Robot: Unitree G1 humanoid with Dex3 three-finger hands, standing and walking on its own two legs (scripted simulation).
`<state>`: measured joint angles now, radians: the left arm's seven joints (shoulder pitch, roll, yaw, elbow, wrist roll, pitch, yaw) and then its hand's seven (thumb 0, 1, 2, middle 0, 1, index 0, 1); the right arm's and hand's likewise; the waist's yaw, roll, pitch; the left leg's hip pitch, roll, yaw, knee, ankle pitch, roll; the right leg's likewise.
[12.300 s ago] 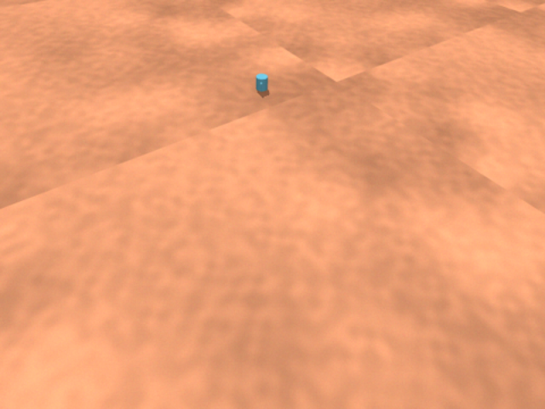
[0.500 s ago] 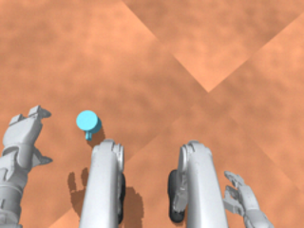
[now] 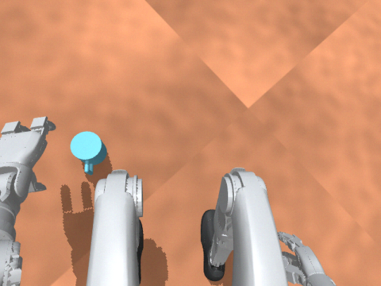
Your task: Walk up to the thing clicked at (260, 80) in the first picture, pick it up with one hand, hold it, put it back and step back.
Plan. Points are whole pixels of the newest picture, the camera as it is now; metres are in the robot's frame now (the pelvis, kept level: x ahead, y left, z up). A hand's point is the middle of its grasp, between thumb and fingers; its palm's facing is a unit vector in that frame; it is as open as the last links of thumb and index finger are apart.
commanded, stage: rise first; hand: left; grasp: from above
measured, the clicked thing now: (89, 154) +0.41 +0.26 -0.32
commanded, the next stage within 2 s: approach in 0.94 s
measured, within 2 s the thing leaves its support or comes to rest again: neither
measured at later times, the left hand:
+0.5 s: hand (47, 157) +0.37 +0.33 -0.20, palm faces -0.45 -0.13 -0.88, open 14.3 cm
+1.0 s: hand (53, 153) +0.38 +0.32 -0.21, palm faces -0.44 -0.09 -0.89, open 14.2 cm
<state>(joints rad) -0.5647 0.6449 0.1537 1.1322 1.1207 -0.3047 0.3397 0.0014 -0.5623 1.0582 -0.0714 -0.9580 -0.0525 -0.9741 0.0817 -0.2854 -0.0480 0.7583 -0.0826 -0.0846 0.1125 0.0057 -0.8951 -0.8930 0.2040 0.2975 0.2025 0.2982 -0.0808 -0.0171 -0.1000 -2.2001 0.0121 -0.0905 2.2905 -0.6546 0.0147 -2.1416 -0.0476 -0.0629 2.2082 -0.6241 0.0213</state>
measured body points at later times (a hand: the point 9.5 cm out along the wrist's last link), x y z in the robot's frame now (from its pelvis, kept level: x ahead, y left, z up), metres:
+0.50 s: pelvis +0.01 +0.00 -0.02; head +0.24 +0.06 +0.36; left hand +0.39 +0.33 -0.15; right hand +0.13 -0.28 -0.14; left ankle +0.09 +0.12 -0.33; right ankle +0.11 -0.13 -0.33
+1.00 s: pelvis +0.02 +0.00 -0.03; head +0.24 +0.06 +0.35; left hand +0.40 +0.32 -0.16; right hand +0.14 -0.28 -0.15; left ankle +0.09 +0.12 -0.33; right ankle +0.11 -0.13 -0.33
